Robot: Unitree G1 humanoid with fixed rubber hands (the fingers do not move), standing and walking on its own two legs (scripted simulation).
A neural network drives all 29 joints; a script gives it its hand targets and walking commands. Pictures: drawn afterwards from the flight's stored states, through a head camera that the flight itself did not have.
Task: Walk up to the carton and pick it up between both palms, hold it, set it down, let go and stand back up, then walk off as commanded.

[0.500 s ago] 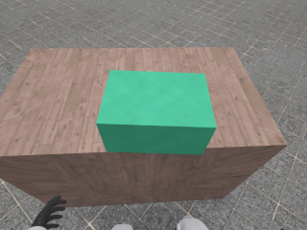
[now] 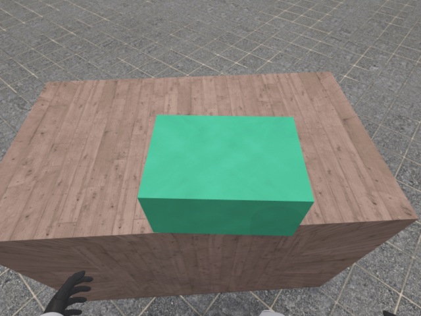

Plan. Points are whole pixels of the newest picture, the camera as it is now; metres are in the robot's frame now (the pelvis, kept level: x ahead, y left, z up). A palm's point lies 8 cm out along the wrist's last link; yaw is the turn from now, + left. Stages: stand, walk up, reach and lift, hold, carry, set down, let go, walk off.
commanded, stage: walk up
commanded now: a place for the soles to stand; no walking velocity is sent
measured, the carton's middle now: (223, 174) +0.39 +0.01 +0.01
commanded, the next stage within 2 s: reach and lift in 1.56 s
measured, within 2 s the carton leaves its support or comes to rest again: neither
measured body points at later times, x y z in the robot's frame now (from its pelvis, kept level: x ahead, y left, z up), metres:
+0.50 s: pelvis +0.01 -0.01 +0.00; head +0.01 -0.01 +0.45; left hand +0.13 +0.31 -0.08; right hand +0.11 -0.33 -0.09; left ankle -0.02 +0.13 -0.69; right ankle +0.05 -0.15 -0.71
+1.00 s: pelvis +0.01 +0.00 +0.00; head +0.01 +0.01 +0.45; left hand +0.13 +0.32 -0.09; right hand +0.10 -0.32 -0.10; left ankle +0.01 +0.13 -0.71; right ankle +0.05 -0.15 -0.71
